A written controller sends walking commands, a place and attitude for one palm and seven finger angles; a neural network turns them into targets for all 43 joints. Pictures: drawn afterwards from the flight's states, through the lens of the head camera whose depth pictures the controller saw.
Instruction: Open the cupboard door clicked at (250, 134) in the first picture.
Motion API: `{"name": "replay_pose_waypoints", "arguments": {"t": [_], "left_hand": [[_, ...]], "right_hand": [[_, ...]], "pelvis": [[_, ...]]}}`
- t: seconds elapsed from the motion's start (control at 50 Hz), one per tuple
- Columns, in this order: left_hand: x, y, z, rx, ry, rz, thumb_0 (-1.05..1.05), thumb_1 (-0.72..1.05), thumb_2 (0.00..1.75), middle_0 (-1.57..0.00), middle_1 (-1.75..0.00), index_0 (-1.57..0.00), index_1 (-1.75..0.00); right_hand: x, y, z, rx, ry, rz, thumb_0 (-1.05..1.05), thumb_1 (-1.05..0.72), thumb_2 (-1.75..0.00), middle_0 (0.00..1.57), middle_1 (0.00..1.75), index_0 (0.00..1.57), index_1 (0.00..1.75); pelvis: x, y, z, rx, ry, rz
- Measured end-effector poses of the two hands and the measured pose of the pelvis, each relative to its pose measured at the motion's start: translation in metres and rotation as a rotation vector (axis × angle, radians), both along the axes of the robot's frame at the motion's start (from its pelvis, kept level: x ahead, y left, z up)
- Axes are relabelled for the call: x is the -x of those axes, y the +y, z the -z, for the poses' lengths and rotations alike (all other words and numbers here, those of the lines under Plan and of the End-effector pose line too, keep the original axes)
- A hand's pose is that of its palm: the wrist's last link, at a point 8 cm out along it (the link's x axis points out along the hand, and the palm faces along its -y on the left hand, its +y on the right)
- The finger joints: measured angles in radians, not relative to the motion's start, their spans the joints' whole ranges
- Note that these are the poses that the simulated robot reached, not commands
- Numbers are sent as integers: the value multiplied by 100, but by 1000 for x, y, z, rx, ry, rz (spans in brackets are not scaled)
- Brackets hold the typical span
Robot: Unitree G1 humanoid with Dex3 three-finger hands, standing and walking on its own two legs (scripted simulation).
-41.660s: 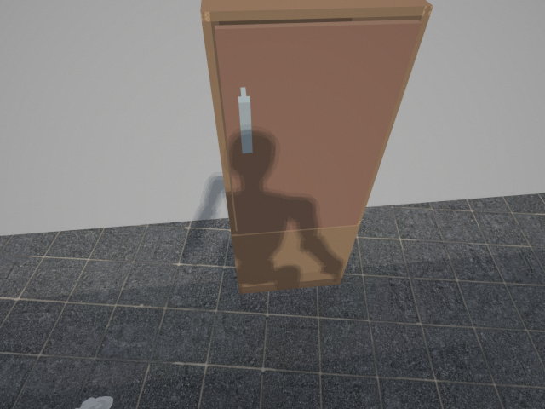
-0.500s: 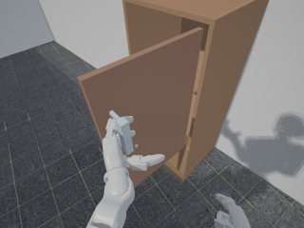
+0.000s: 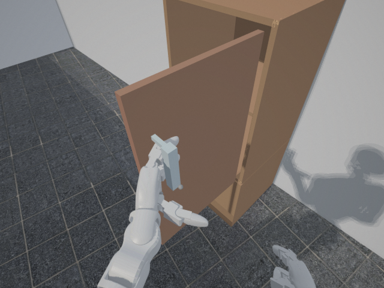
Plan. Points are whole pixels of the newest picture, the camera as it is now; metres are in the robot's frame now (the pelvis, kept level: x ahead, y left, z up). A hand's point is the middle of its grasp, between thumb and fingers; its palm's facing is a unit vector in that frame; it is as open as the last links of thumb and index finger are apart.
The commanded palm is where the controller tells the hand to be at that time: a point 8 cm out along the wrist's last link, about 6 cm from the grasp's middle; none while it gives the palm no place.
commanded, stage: slide the hand sideways off the handle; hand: left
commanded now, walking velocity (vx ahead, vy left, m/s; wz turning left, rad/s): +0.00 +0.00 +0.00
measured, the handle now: (165, 162) +0.34 +0.08 +0.11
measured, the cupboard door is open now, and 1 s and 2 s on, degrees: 89 90 90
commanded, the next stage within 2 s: draw the hand back to the body in 1.08 s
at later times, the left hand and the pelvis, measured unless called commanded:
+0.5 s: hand (170, 204) +0.25 +0.06 +0.10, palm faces -0.13 -0.99 -0.01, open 16.1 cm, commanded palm +0.22 +0.12 +0.10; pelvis +0.00 -0.01 +0.01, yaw -2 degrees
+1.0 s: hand (131, 227) +0.20 +0.12 +0.10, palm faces -0.05 -1.00 -0.02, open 16.3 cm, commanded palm +0.17 +0.18 +0.10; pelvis +0.02 -0.01 -0.01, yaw -1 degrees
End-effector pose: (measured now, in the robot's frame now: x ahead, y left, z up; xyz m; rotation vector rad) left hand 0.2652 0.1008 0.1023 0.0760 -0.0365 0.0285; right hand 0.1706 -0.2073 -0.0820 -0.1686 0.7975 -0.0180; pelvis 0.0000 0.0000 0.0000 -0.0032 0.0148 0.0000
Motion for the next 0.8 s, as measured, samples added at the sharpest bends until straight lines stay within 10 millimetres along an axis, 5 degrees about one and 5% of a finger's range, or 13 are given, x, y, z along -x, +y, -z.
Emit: {"name": "replay_pose_waypoints", "arguments": {"t": [0.12,0.32,0.8], "left_hand": [[8,-3,1,44,19,252,-1,-50,30,-21,-38,-17,-39],[15,-6,1,96,9,168,-1,-50,30,-17,-32,-17,-32],[65,53,5,50,39,101,-1,-50,30,-19,-32,-18,-32]], "right_hand": [[11,-5,-2,-2,-52,41,1,-91,-90,20,30,20,30],[18,-9,-13,-13,-89,47,1,-91,-90,20,30,20,30],[-23,-22,-17,6,-174,22,1,-91,-90,20,30,20,30]], "pelvis": [[6,3,-1,4,-15,6],[6,-1,-4,-8,-16,37],[-19,-10,2,-8,37,21]]}}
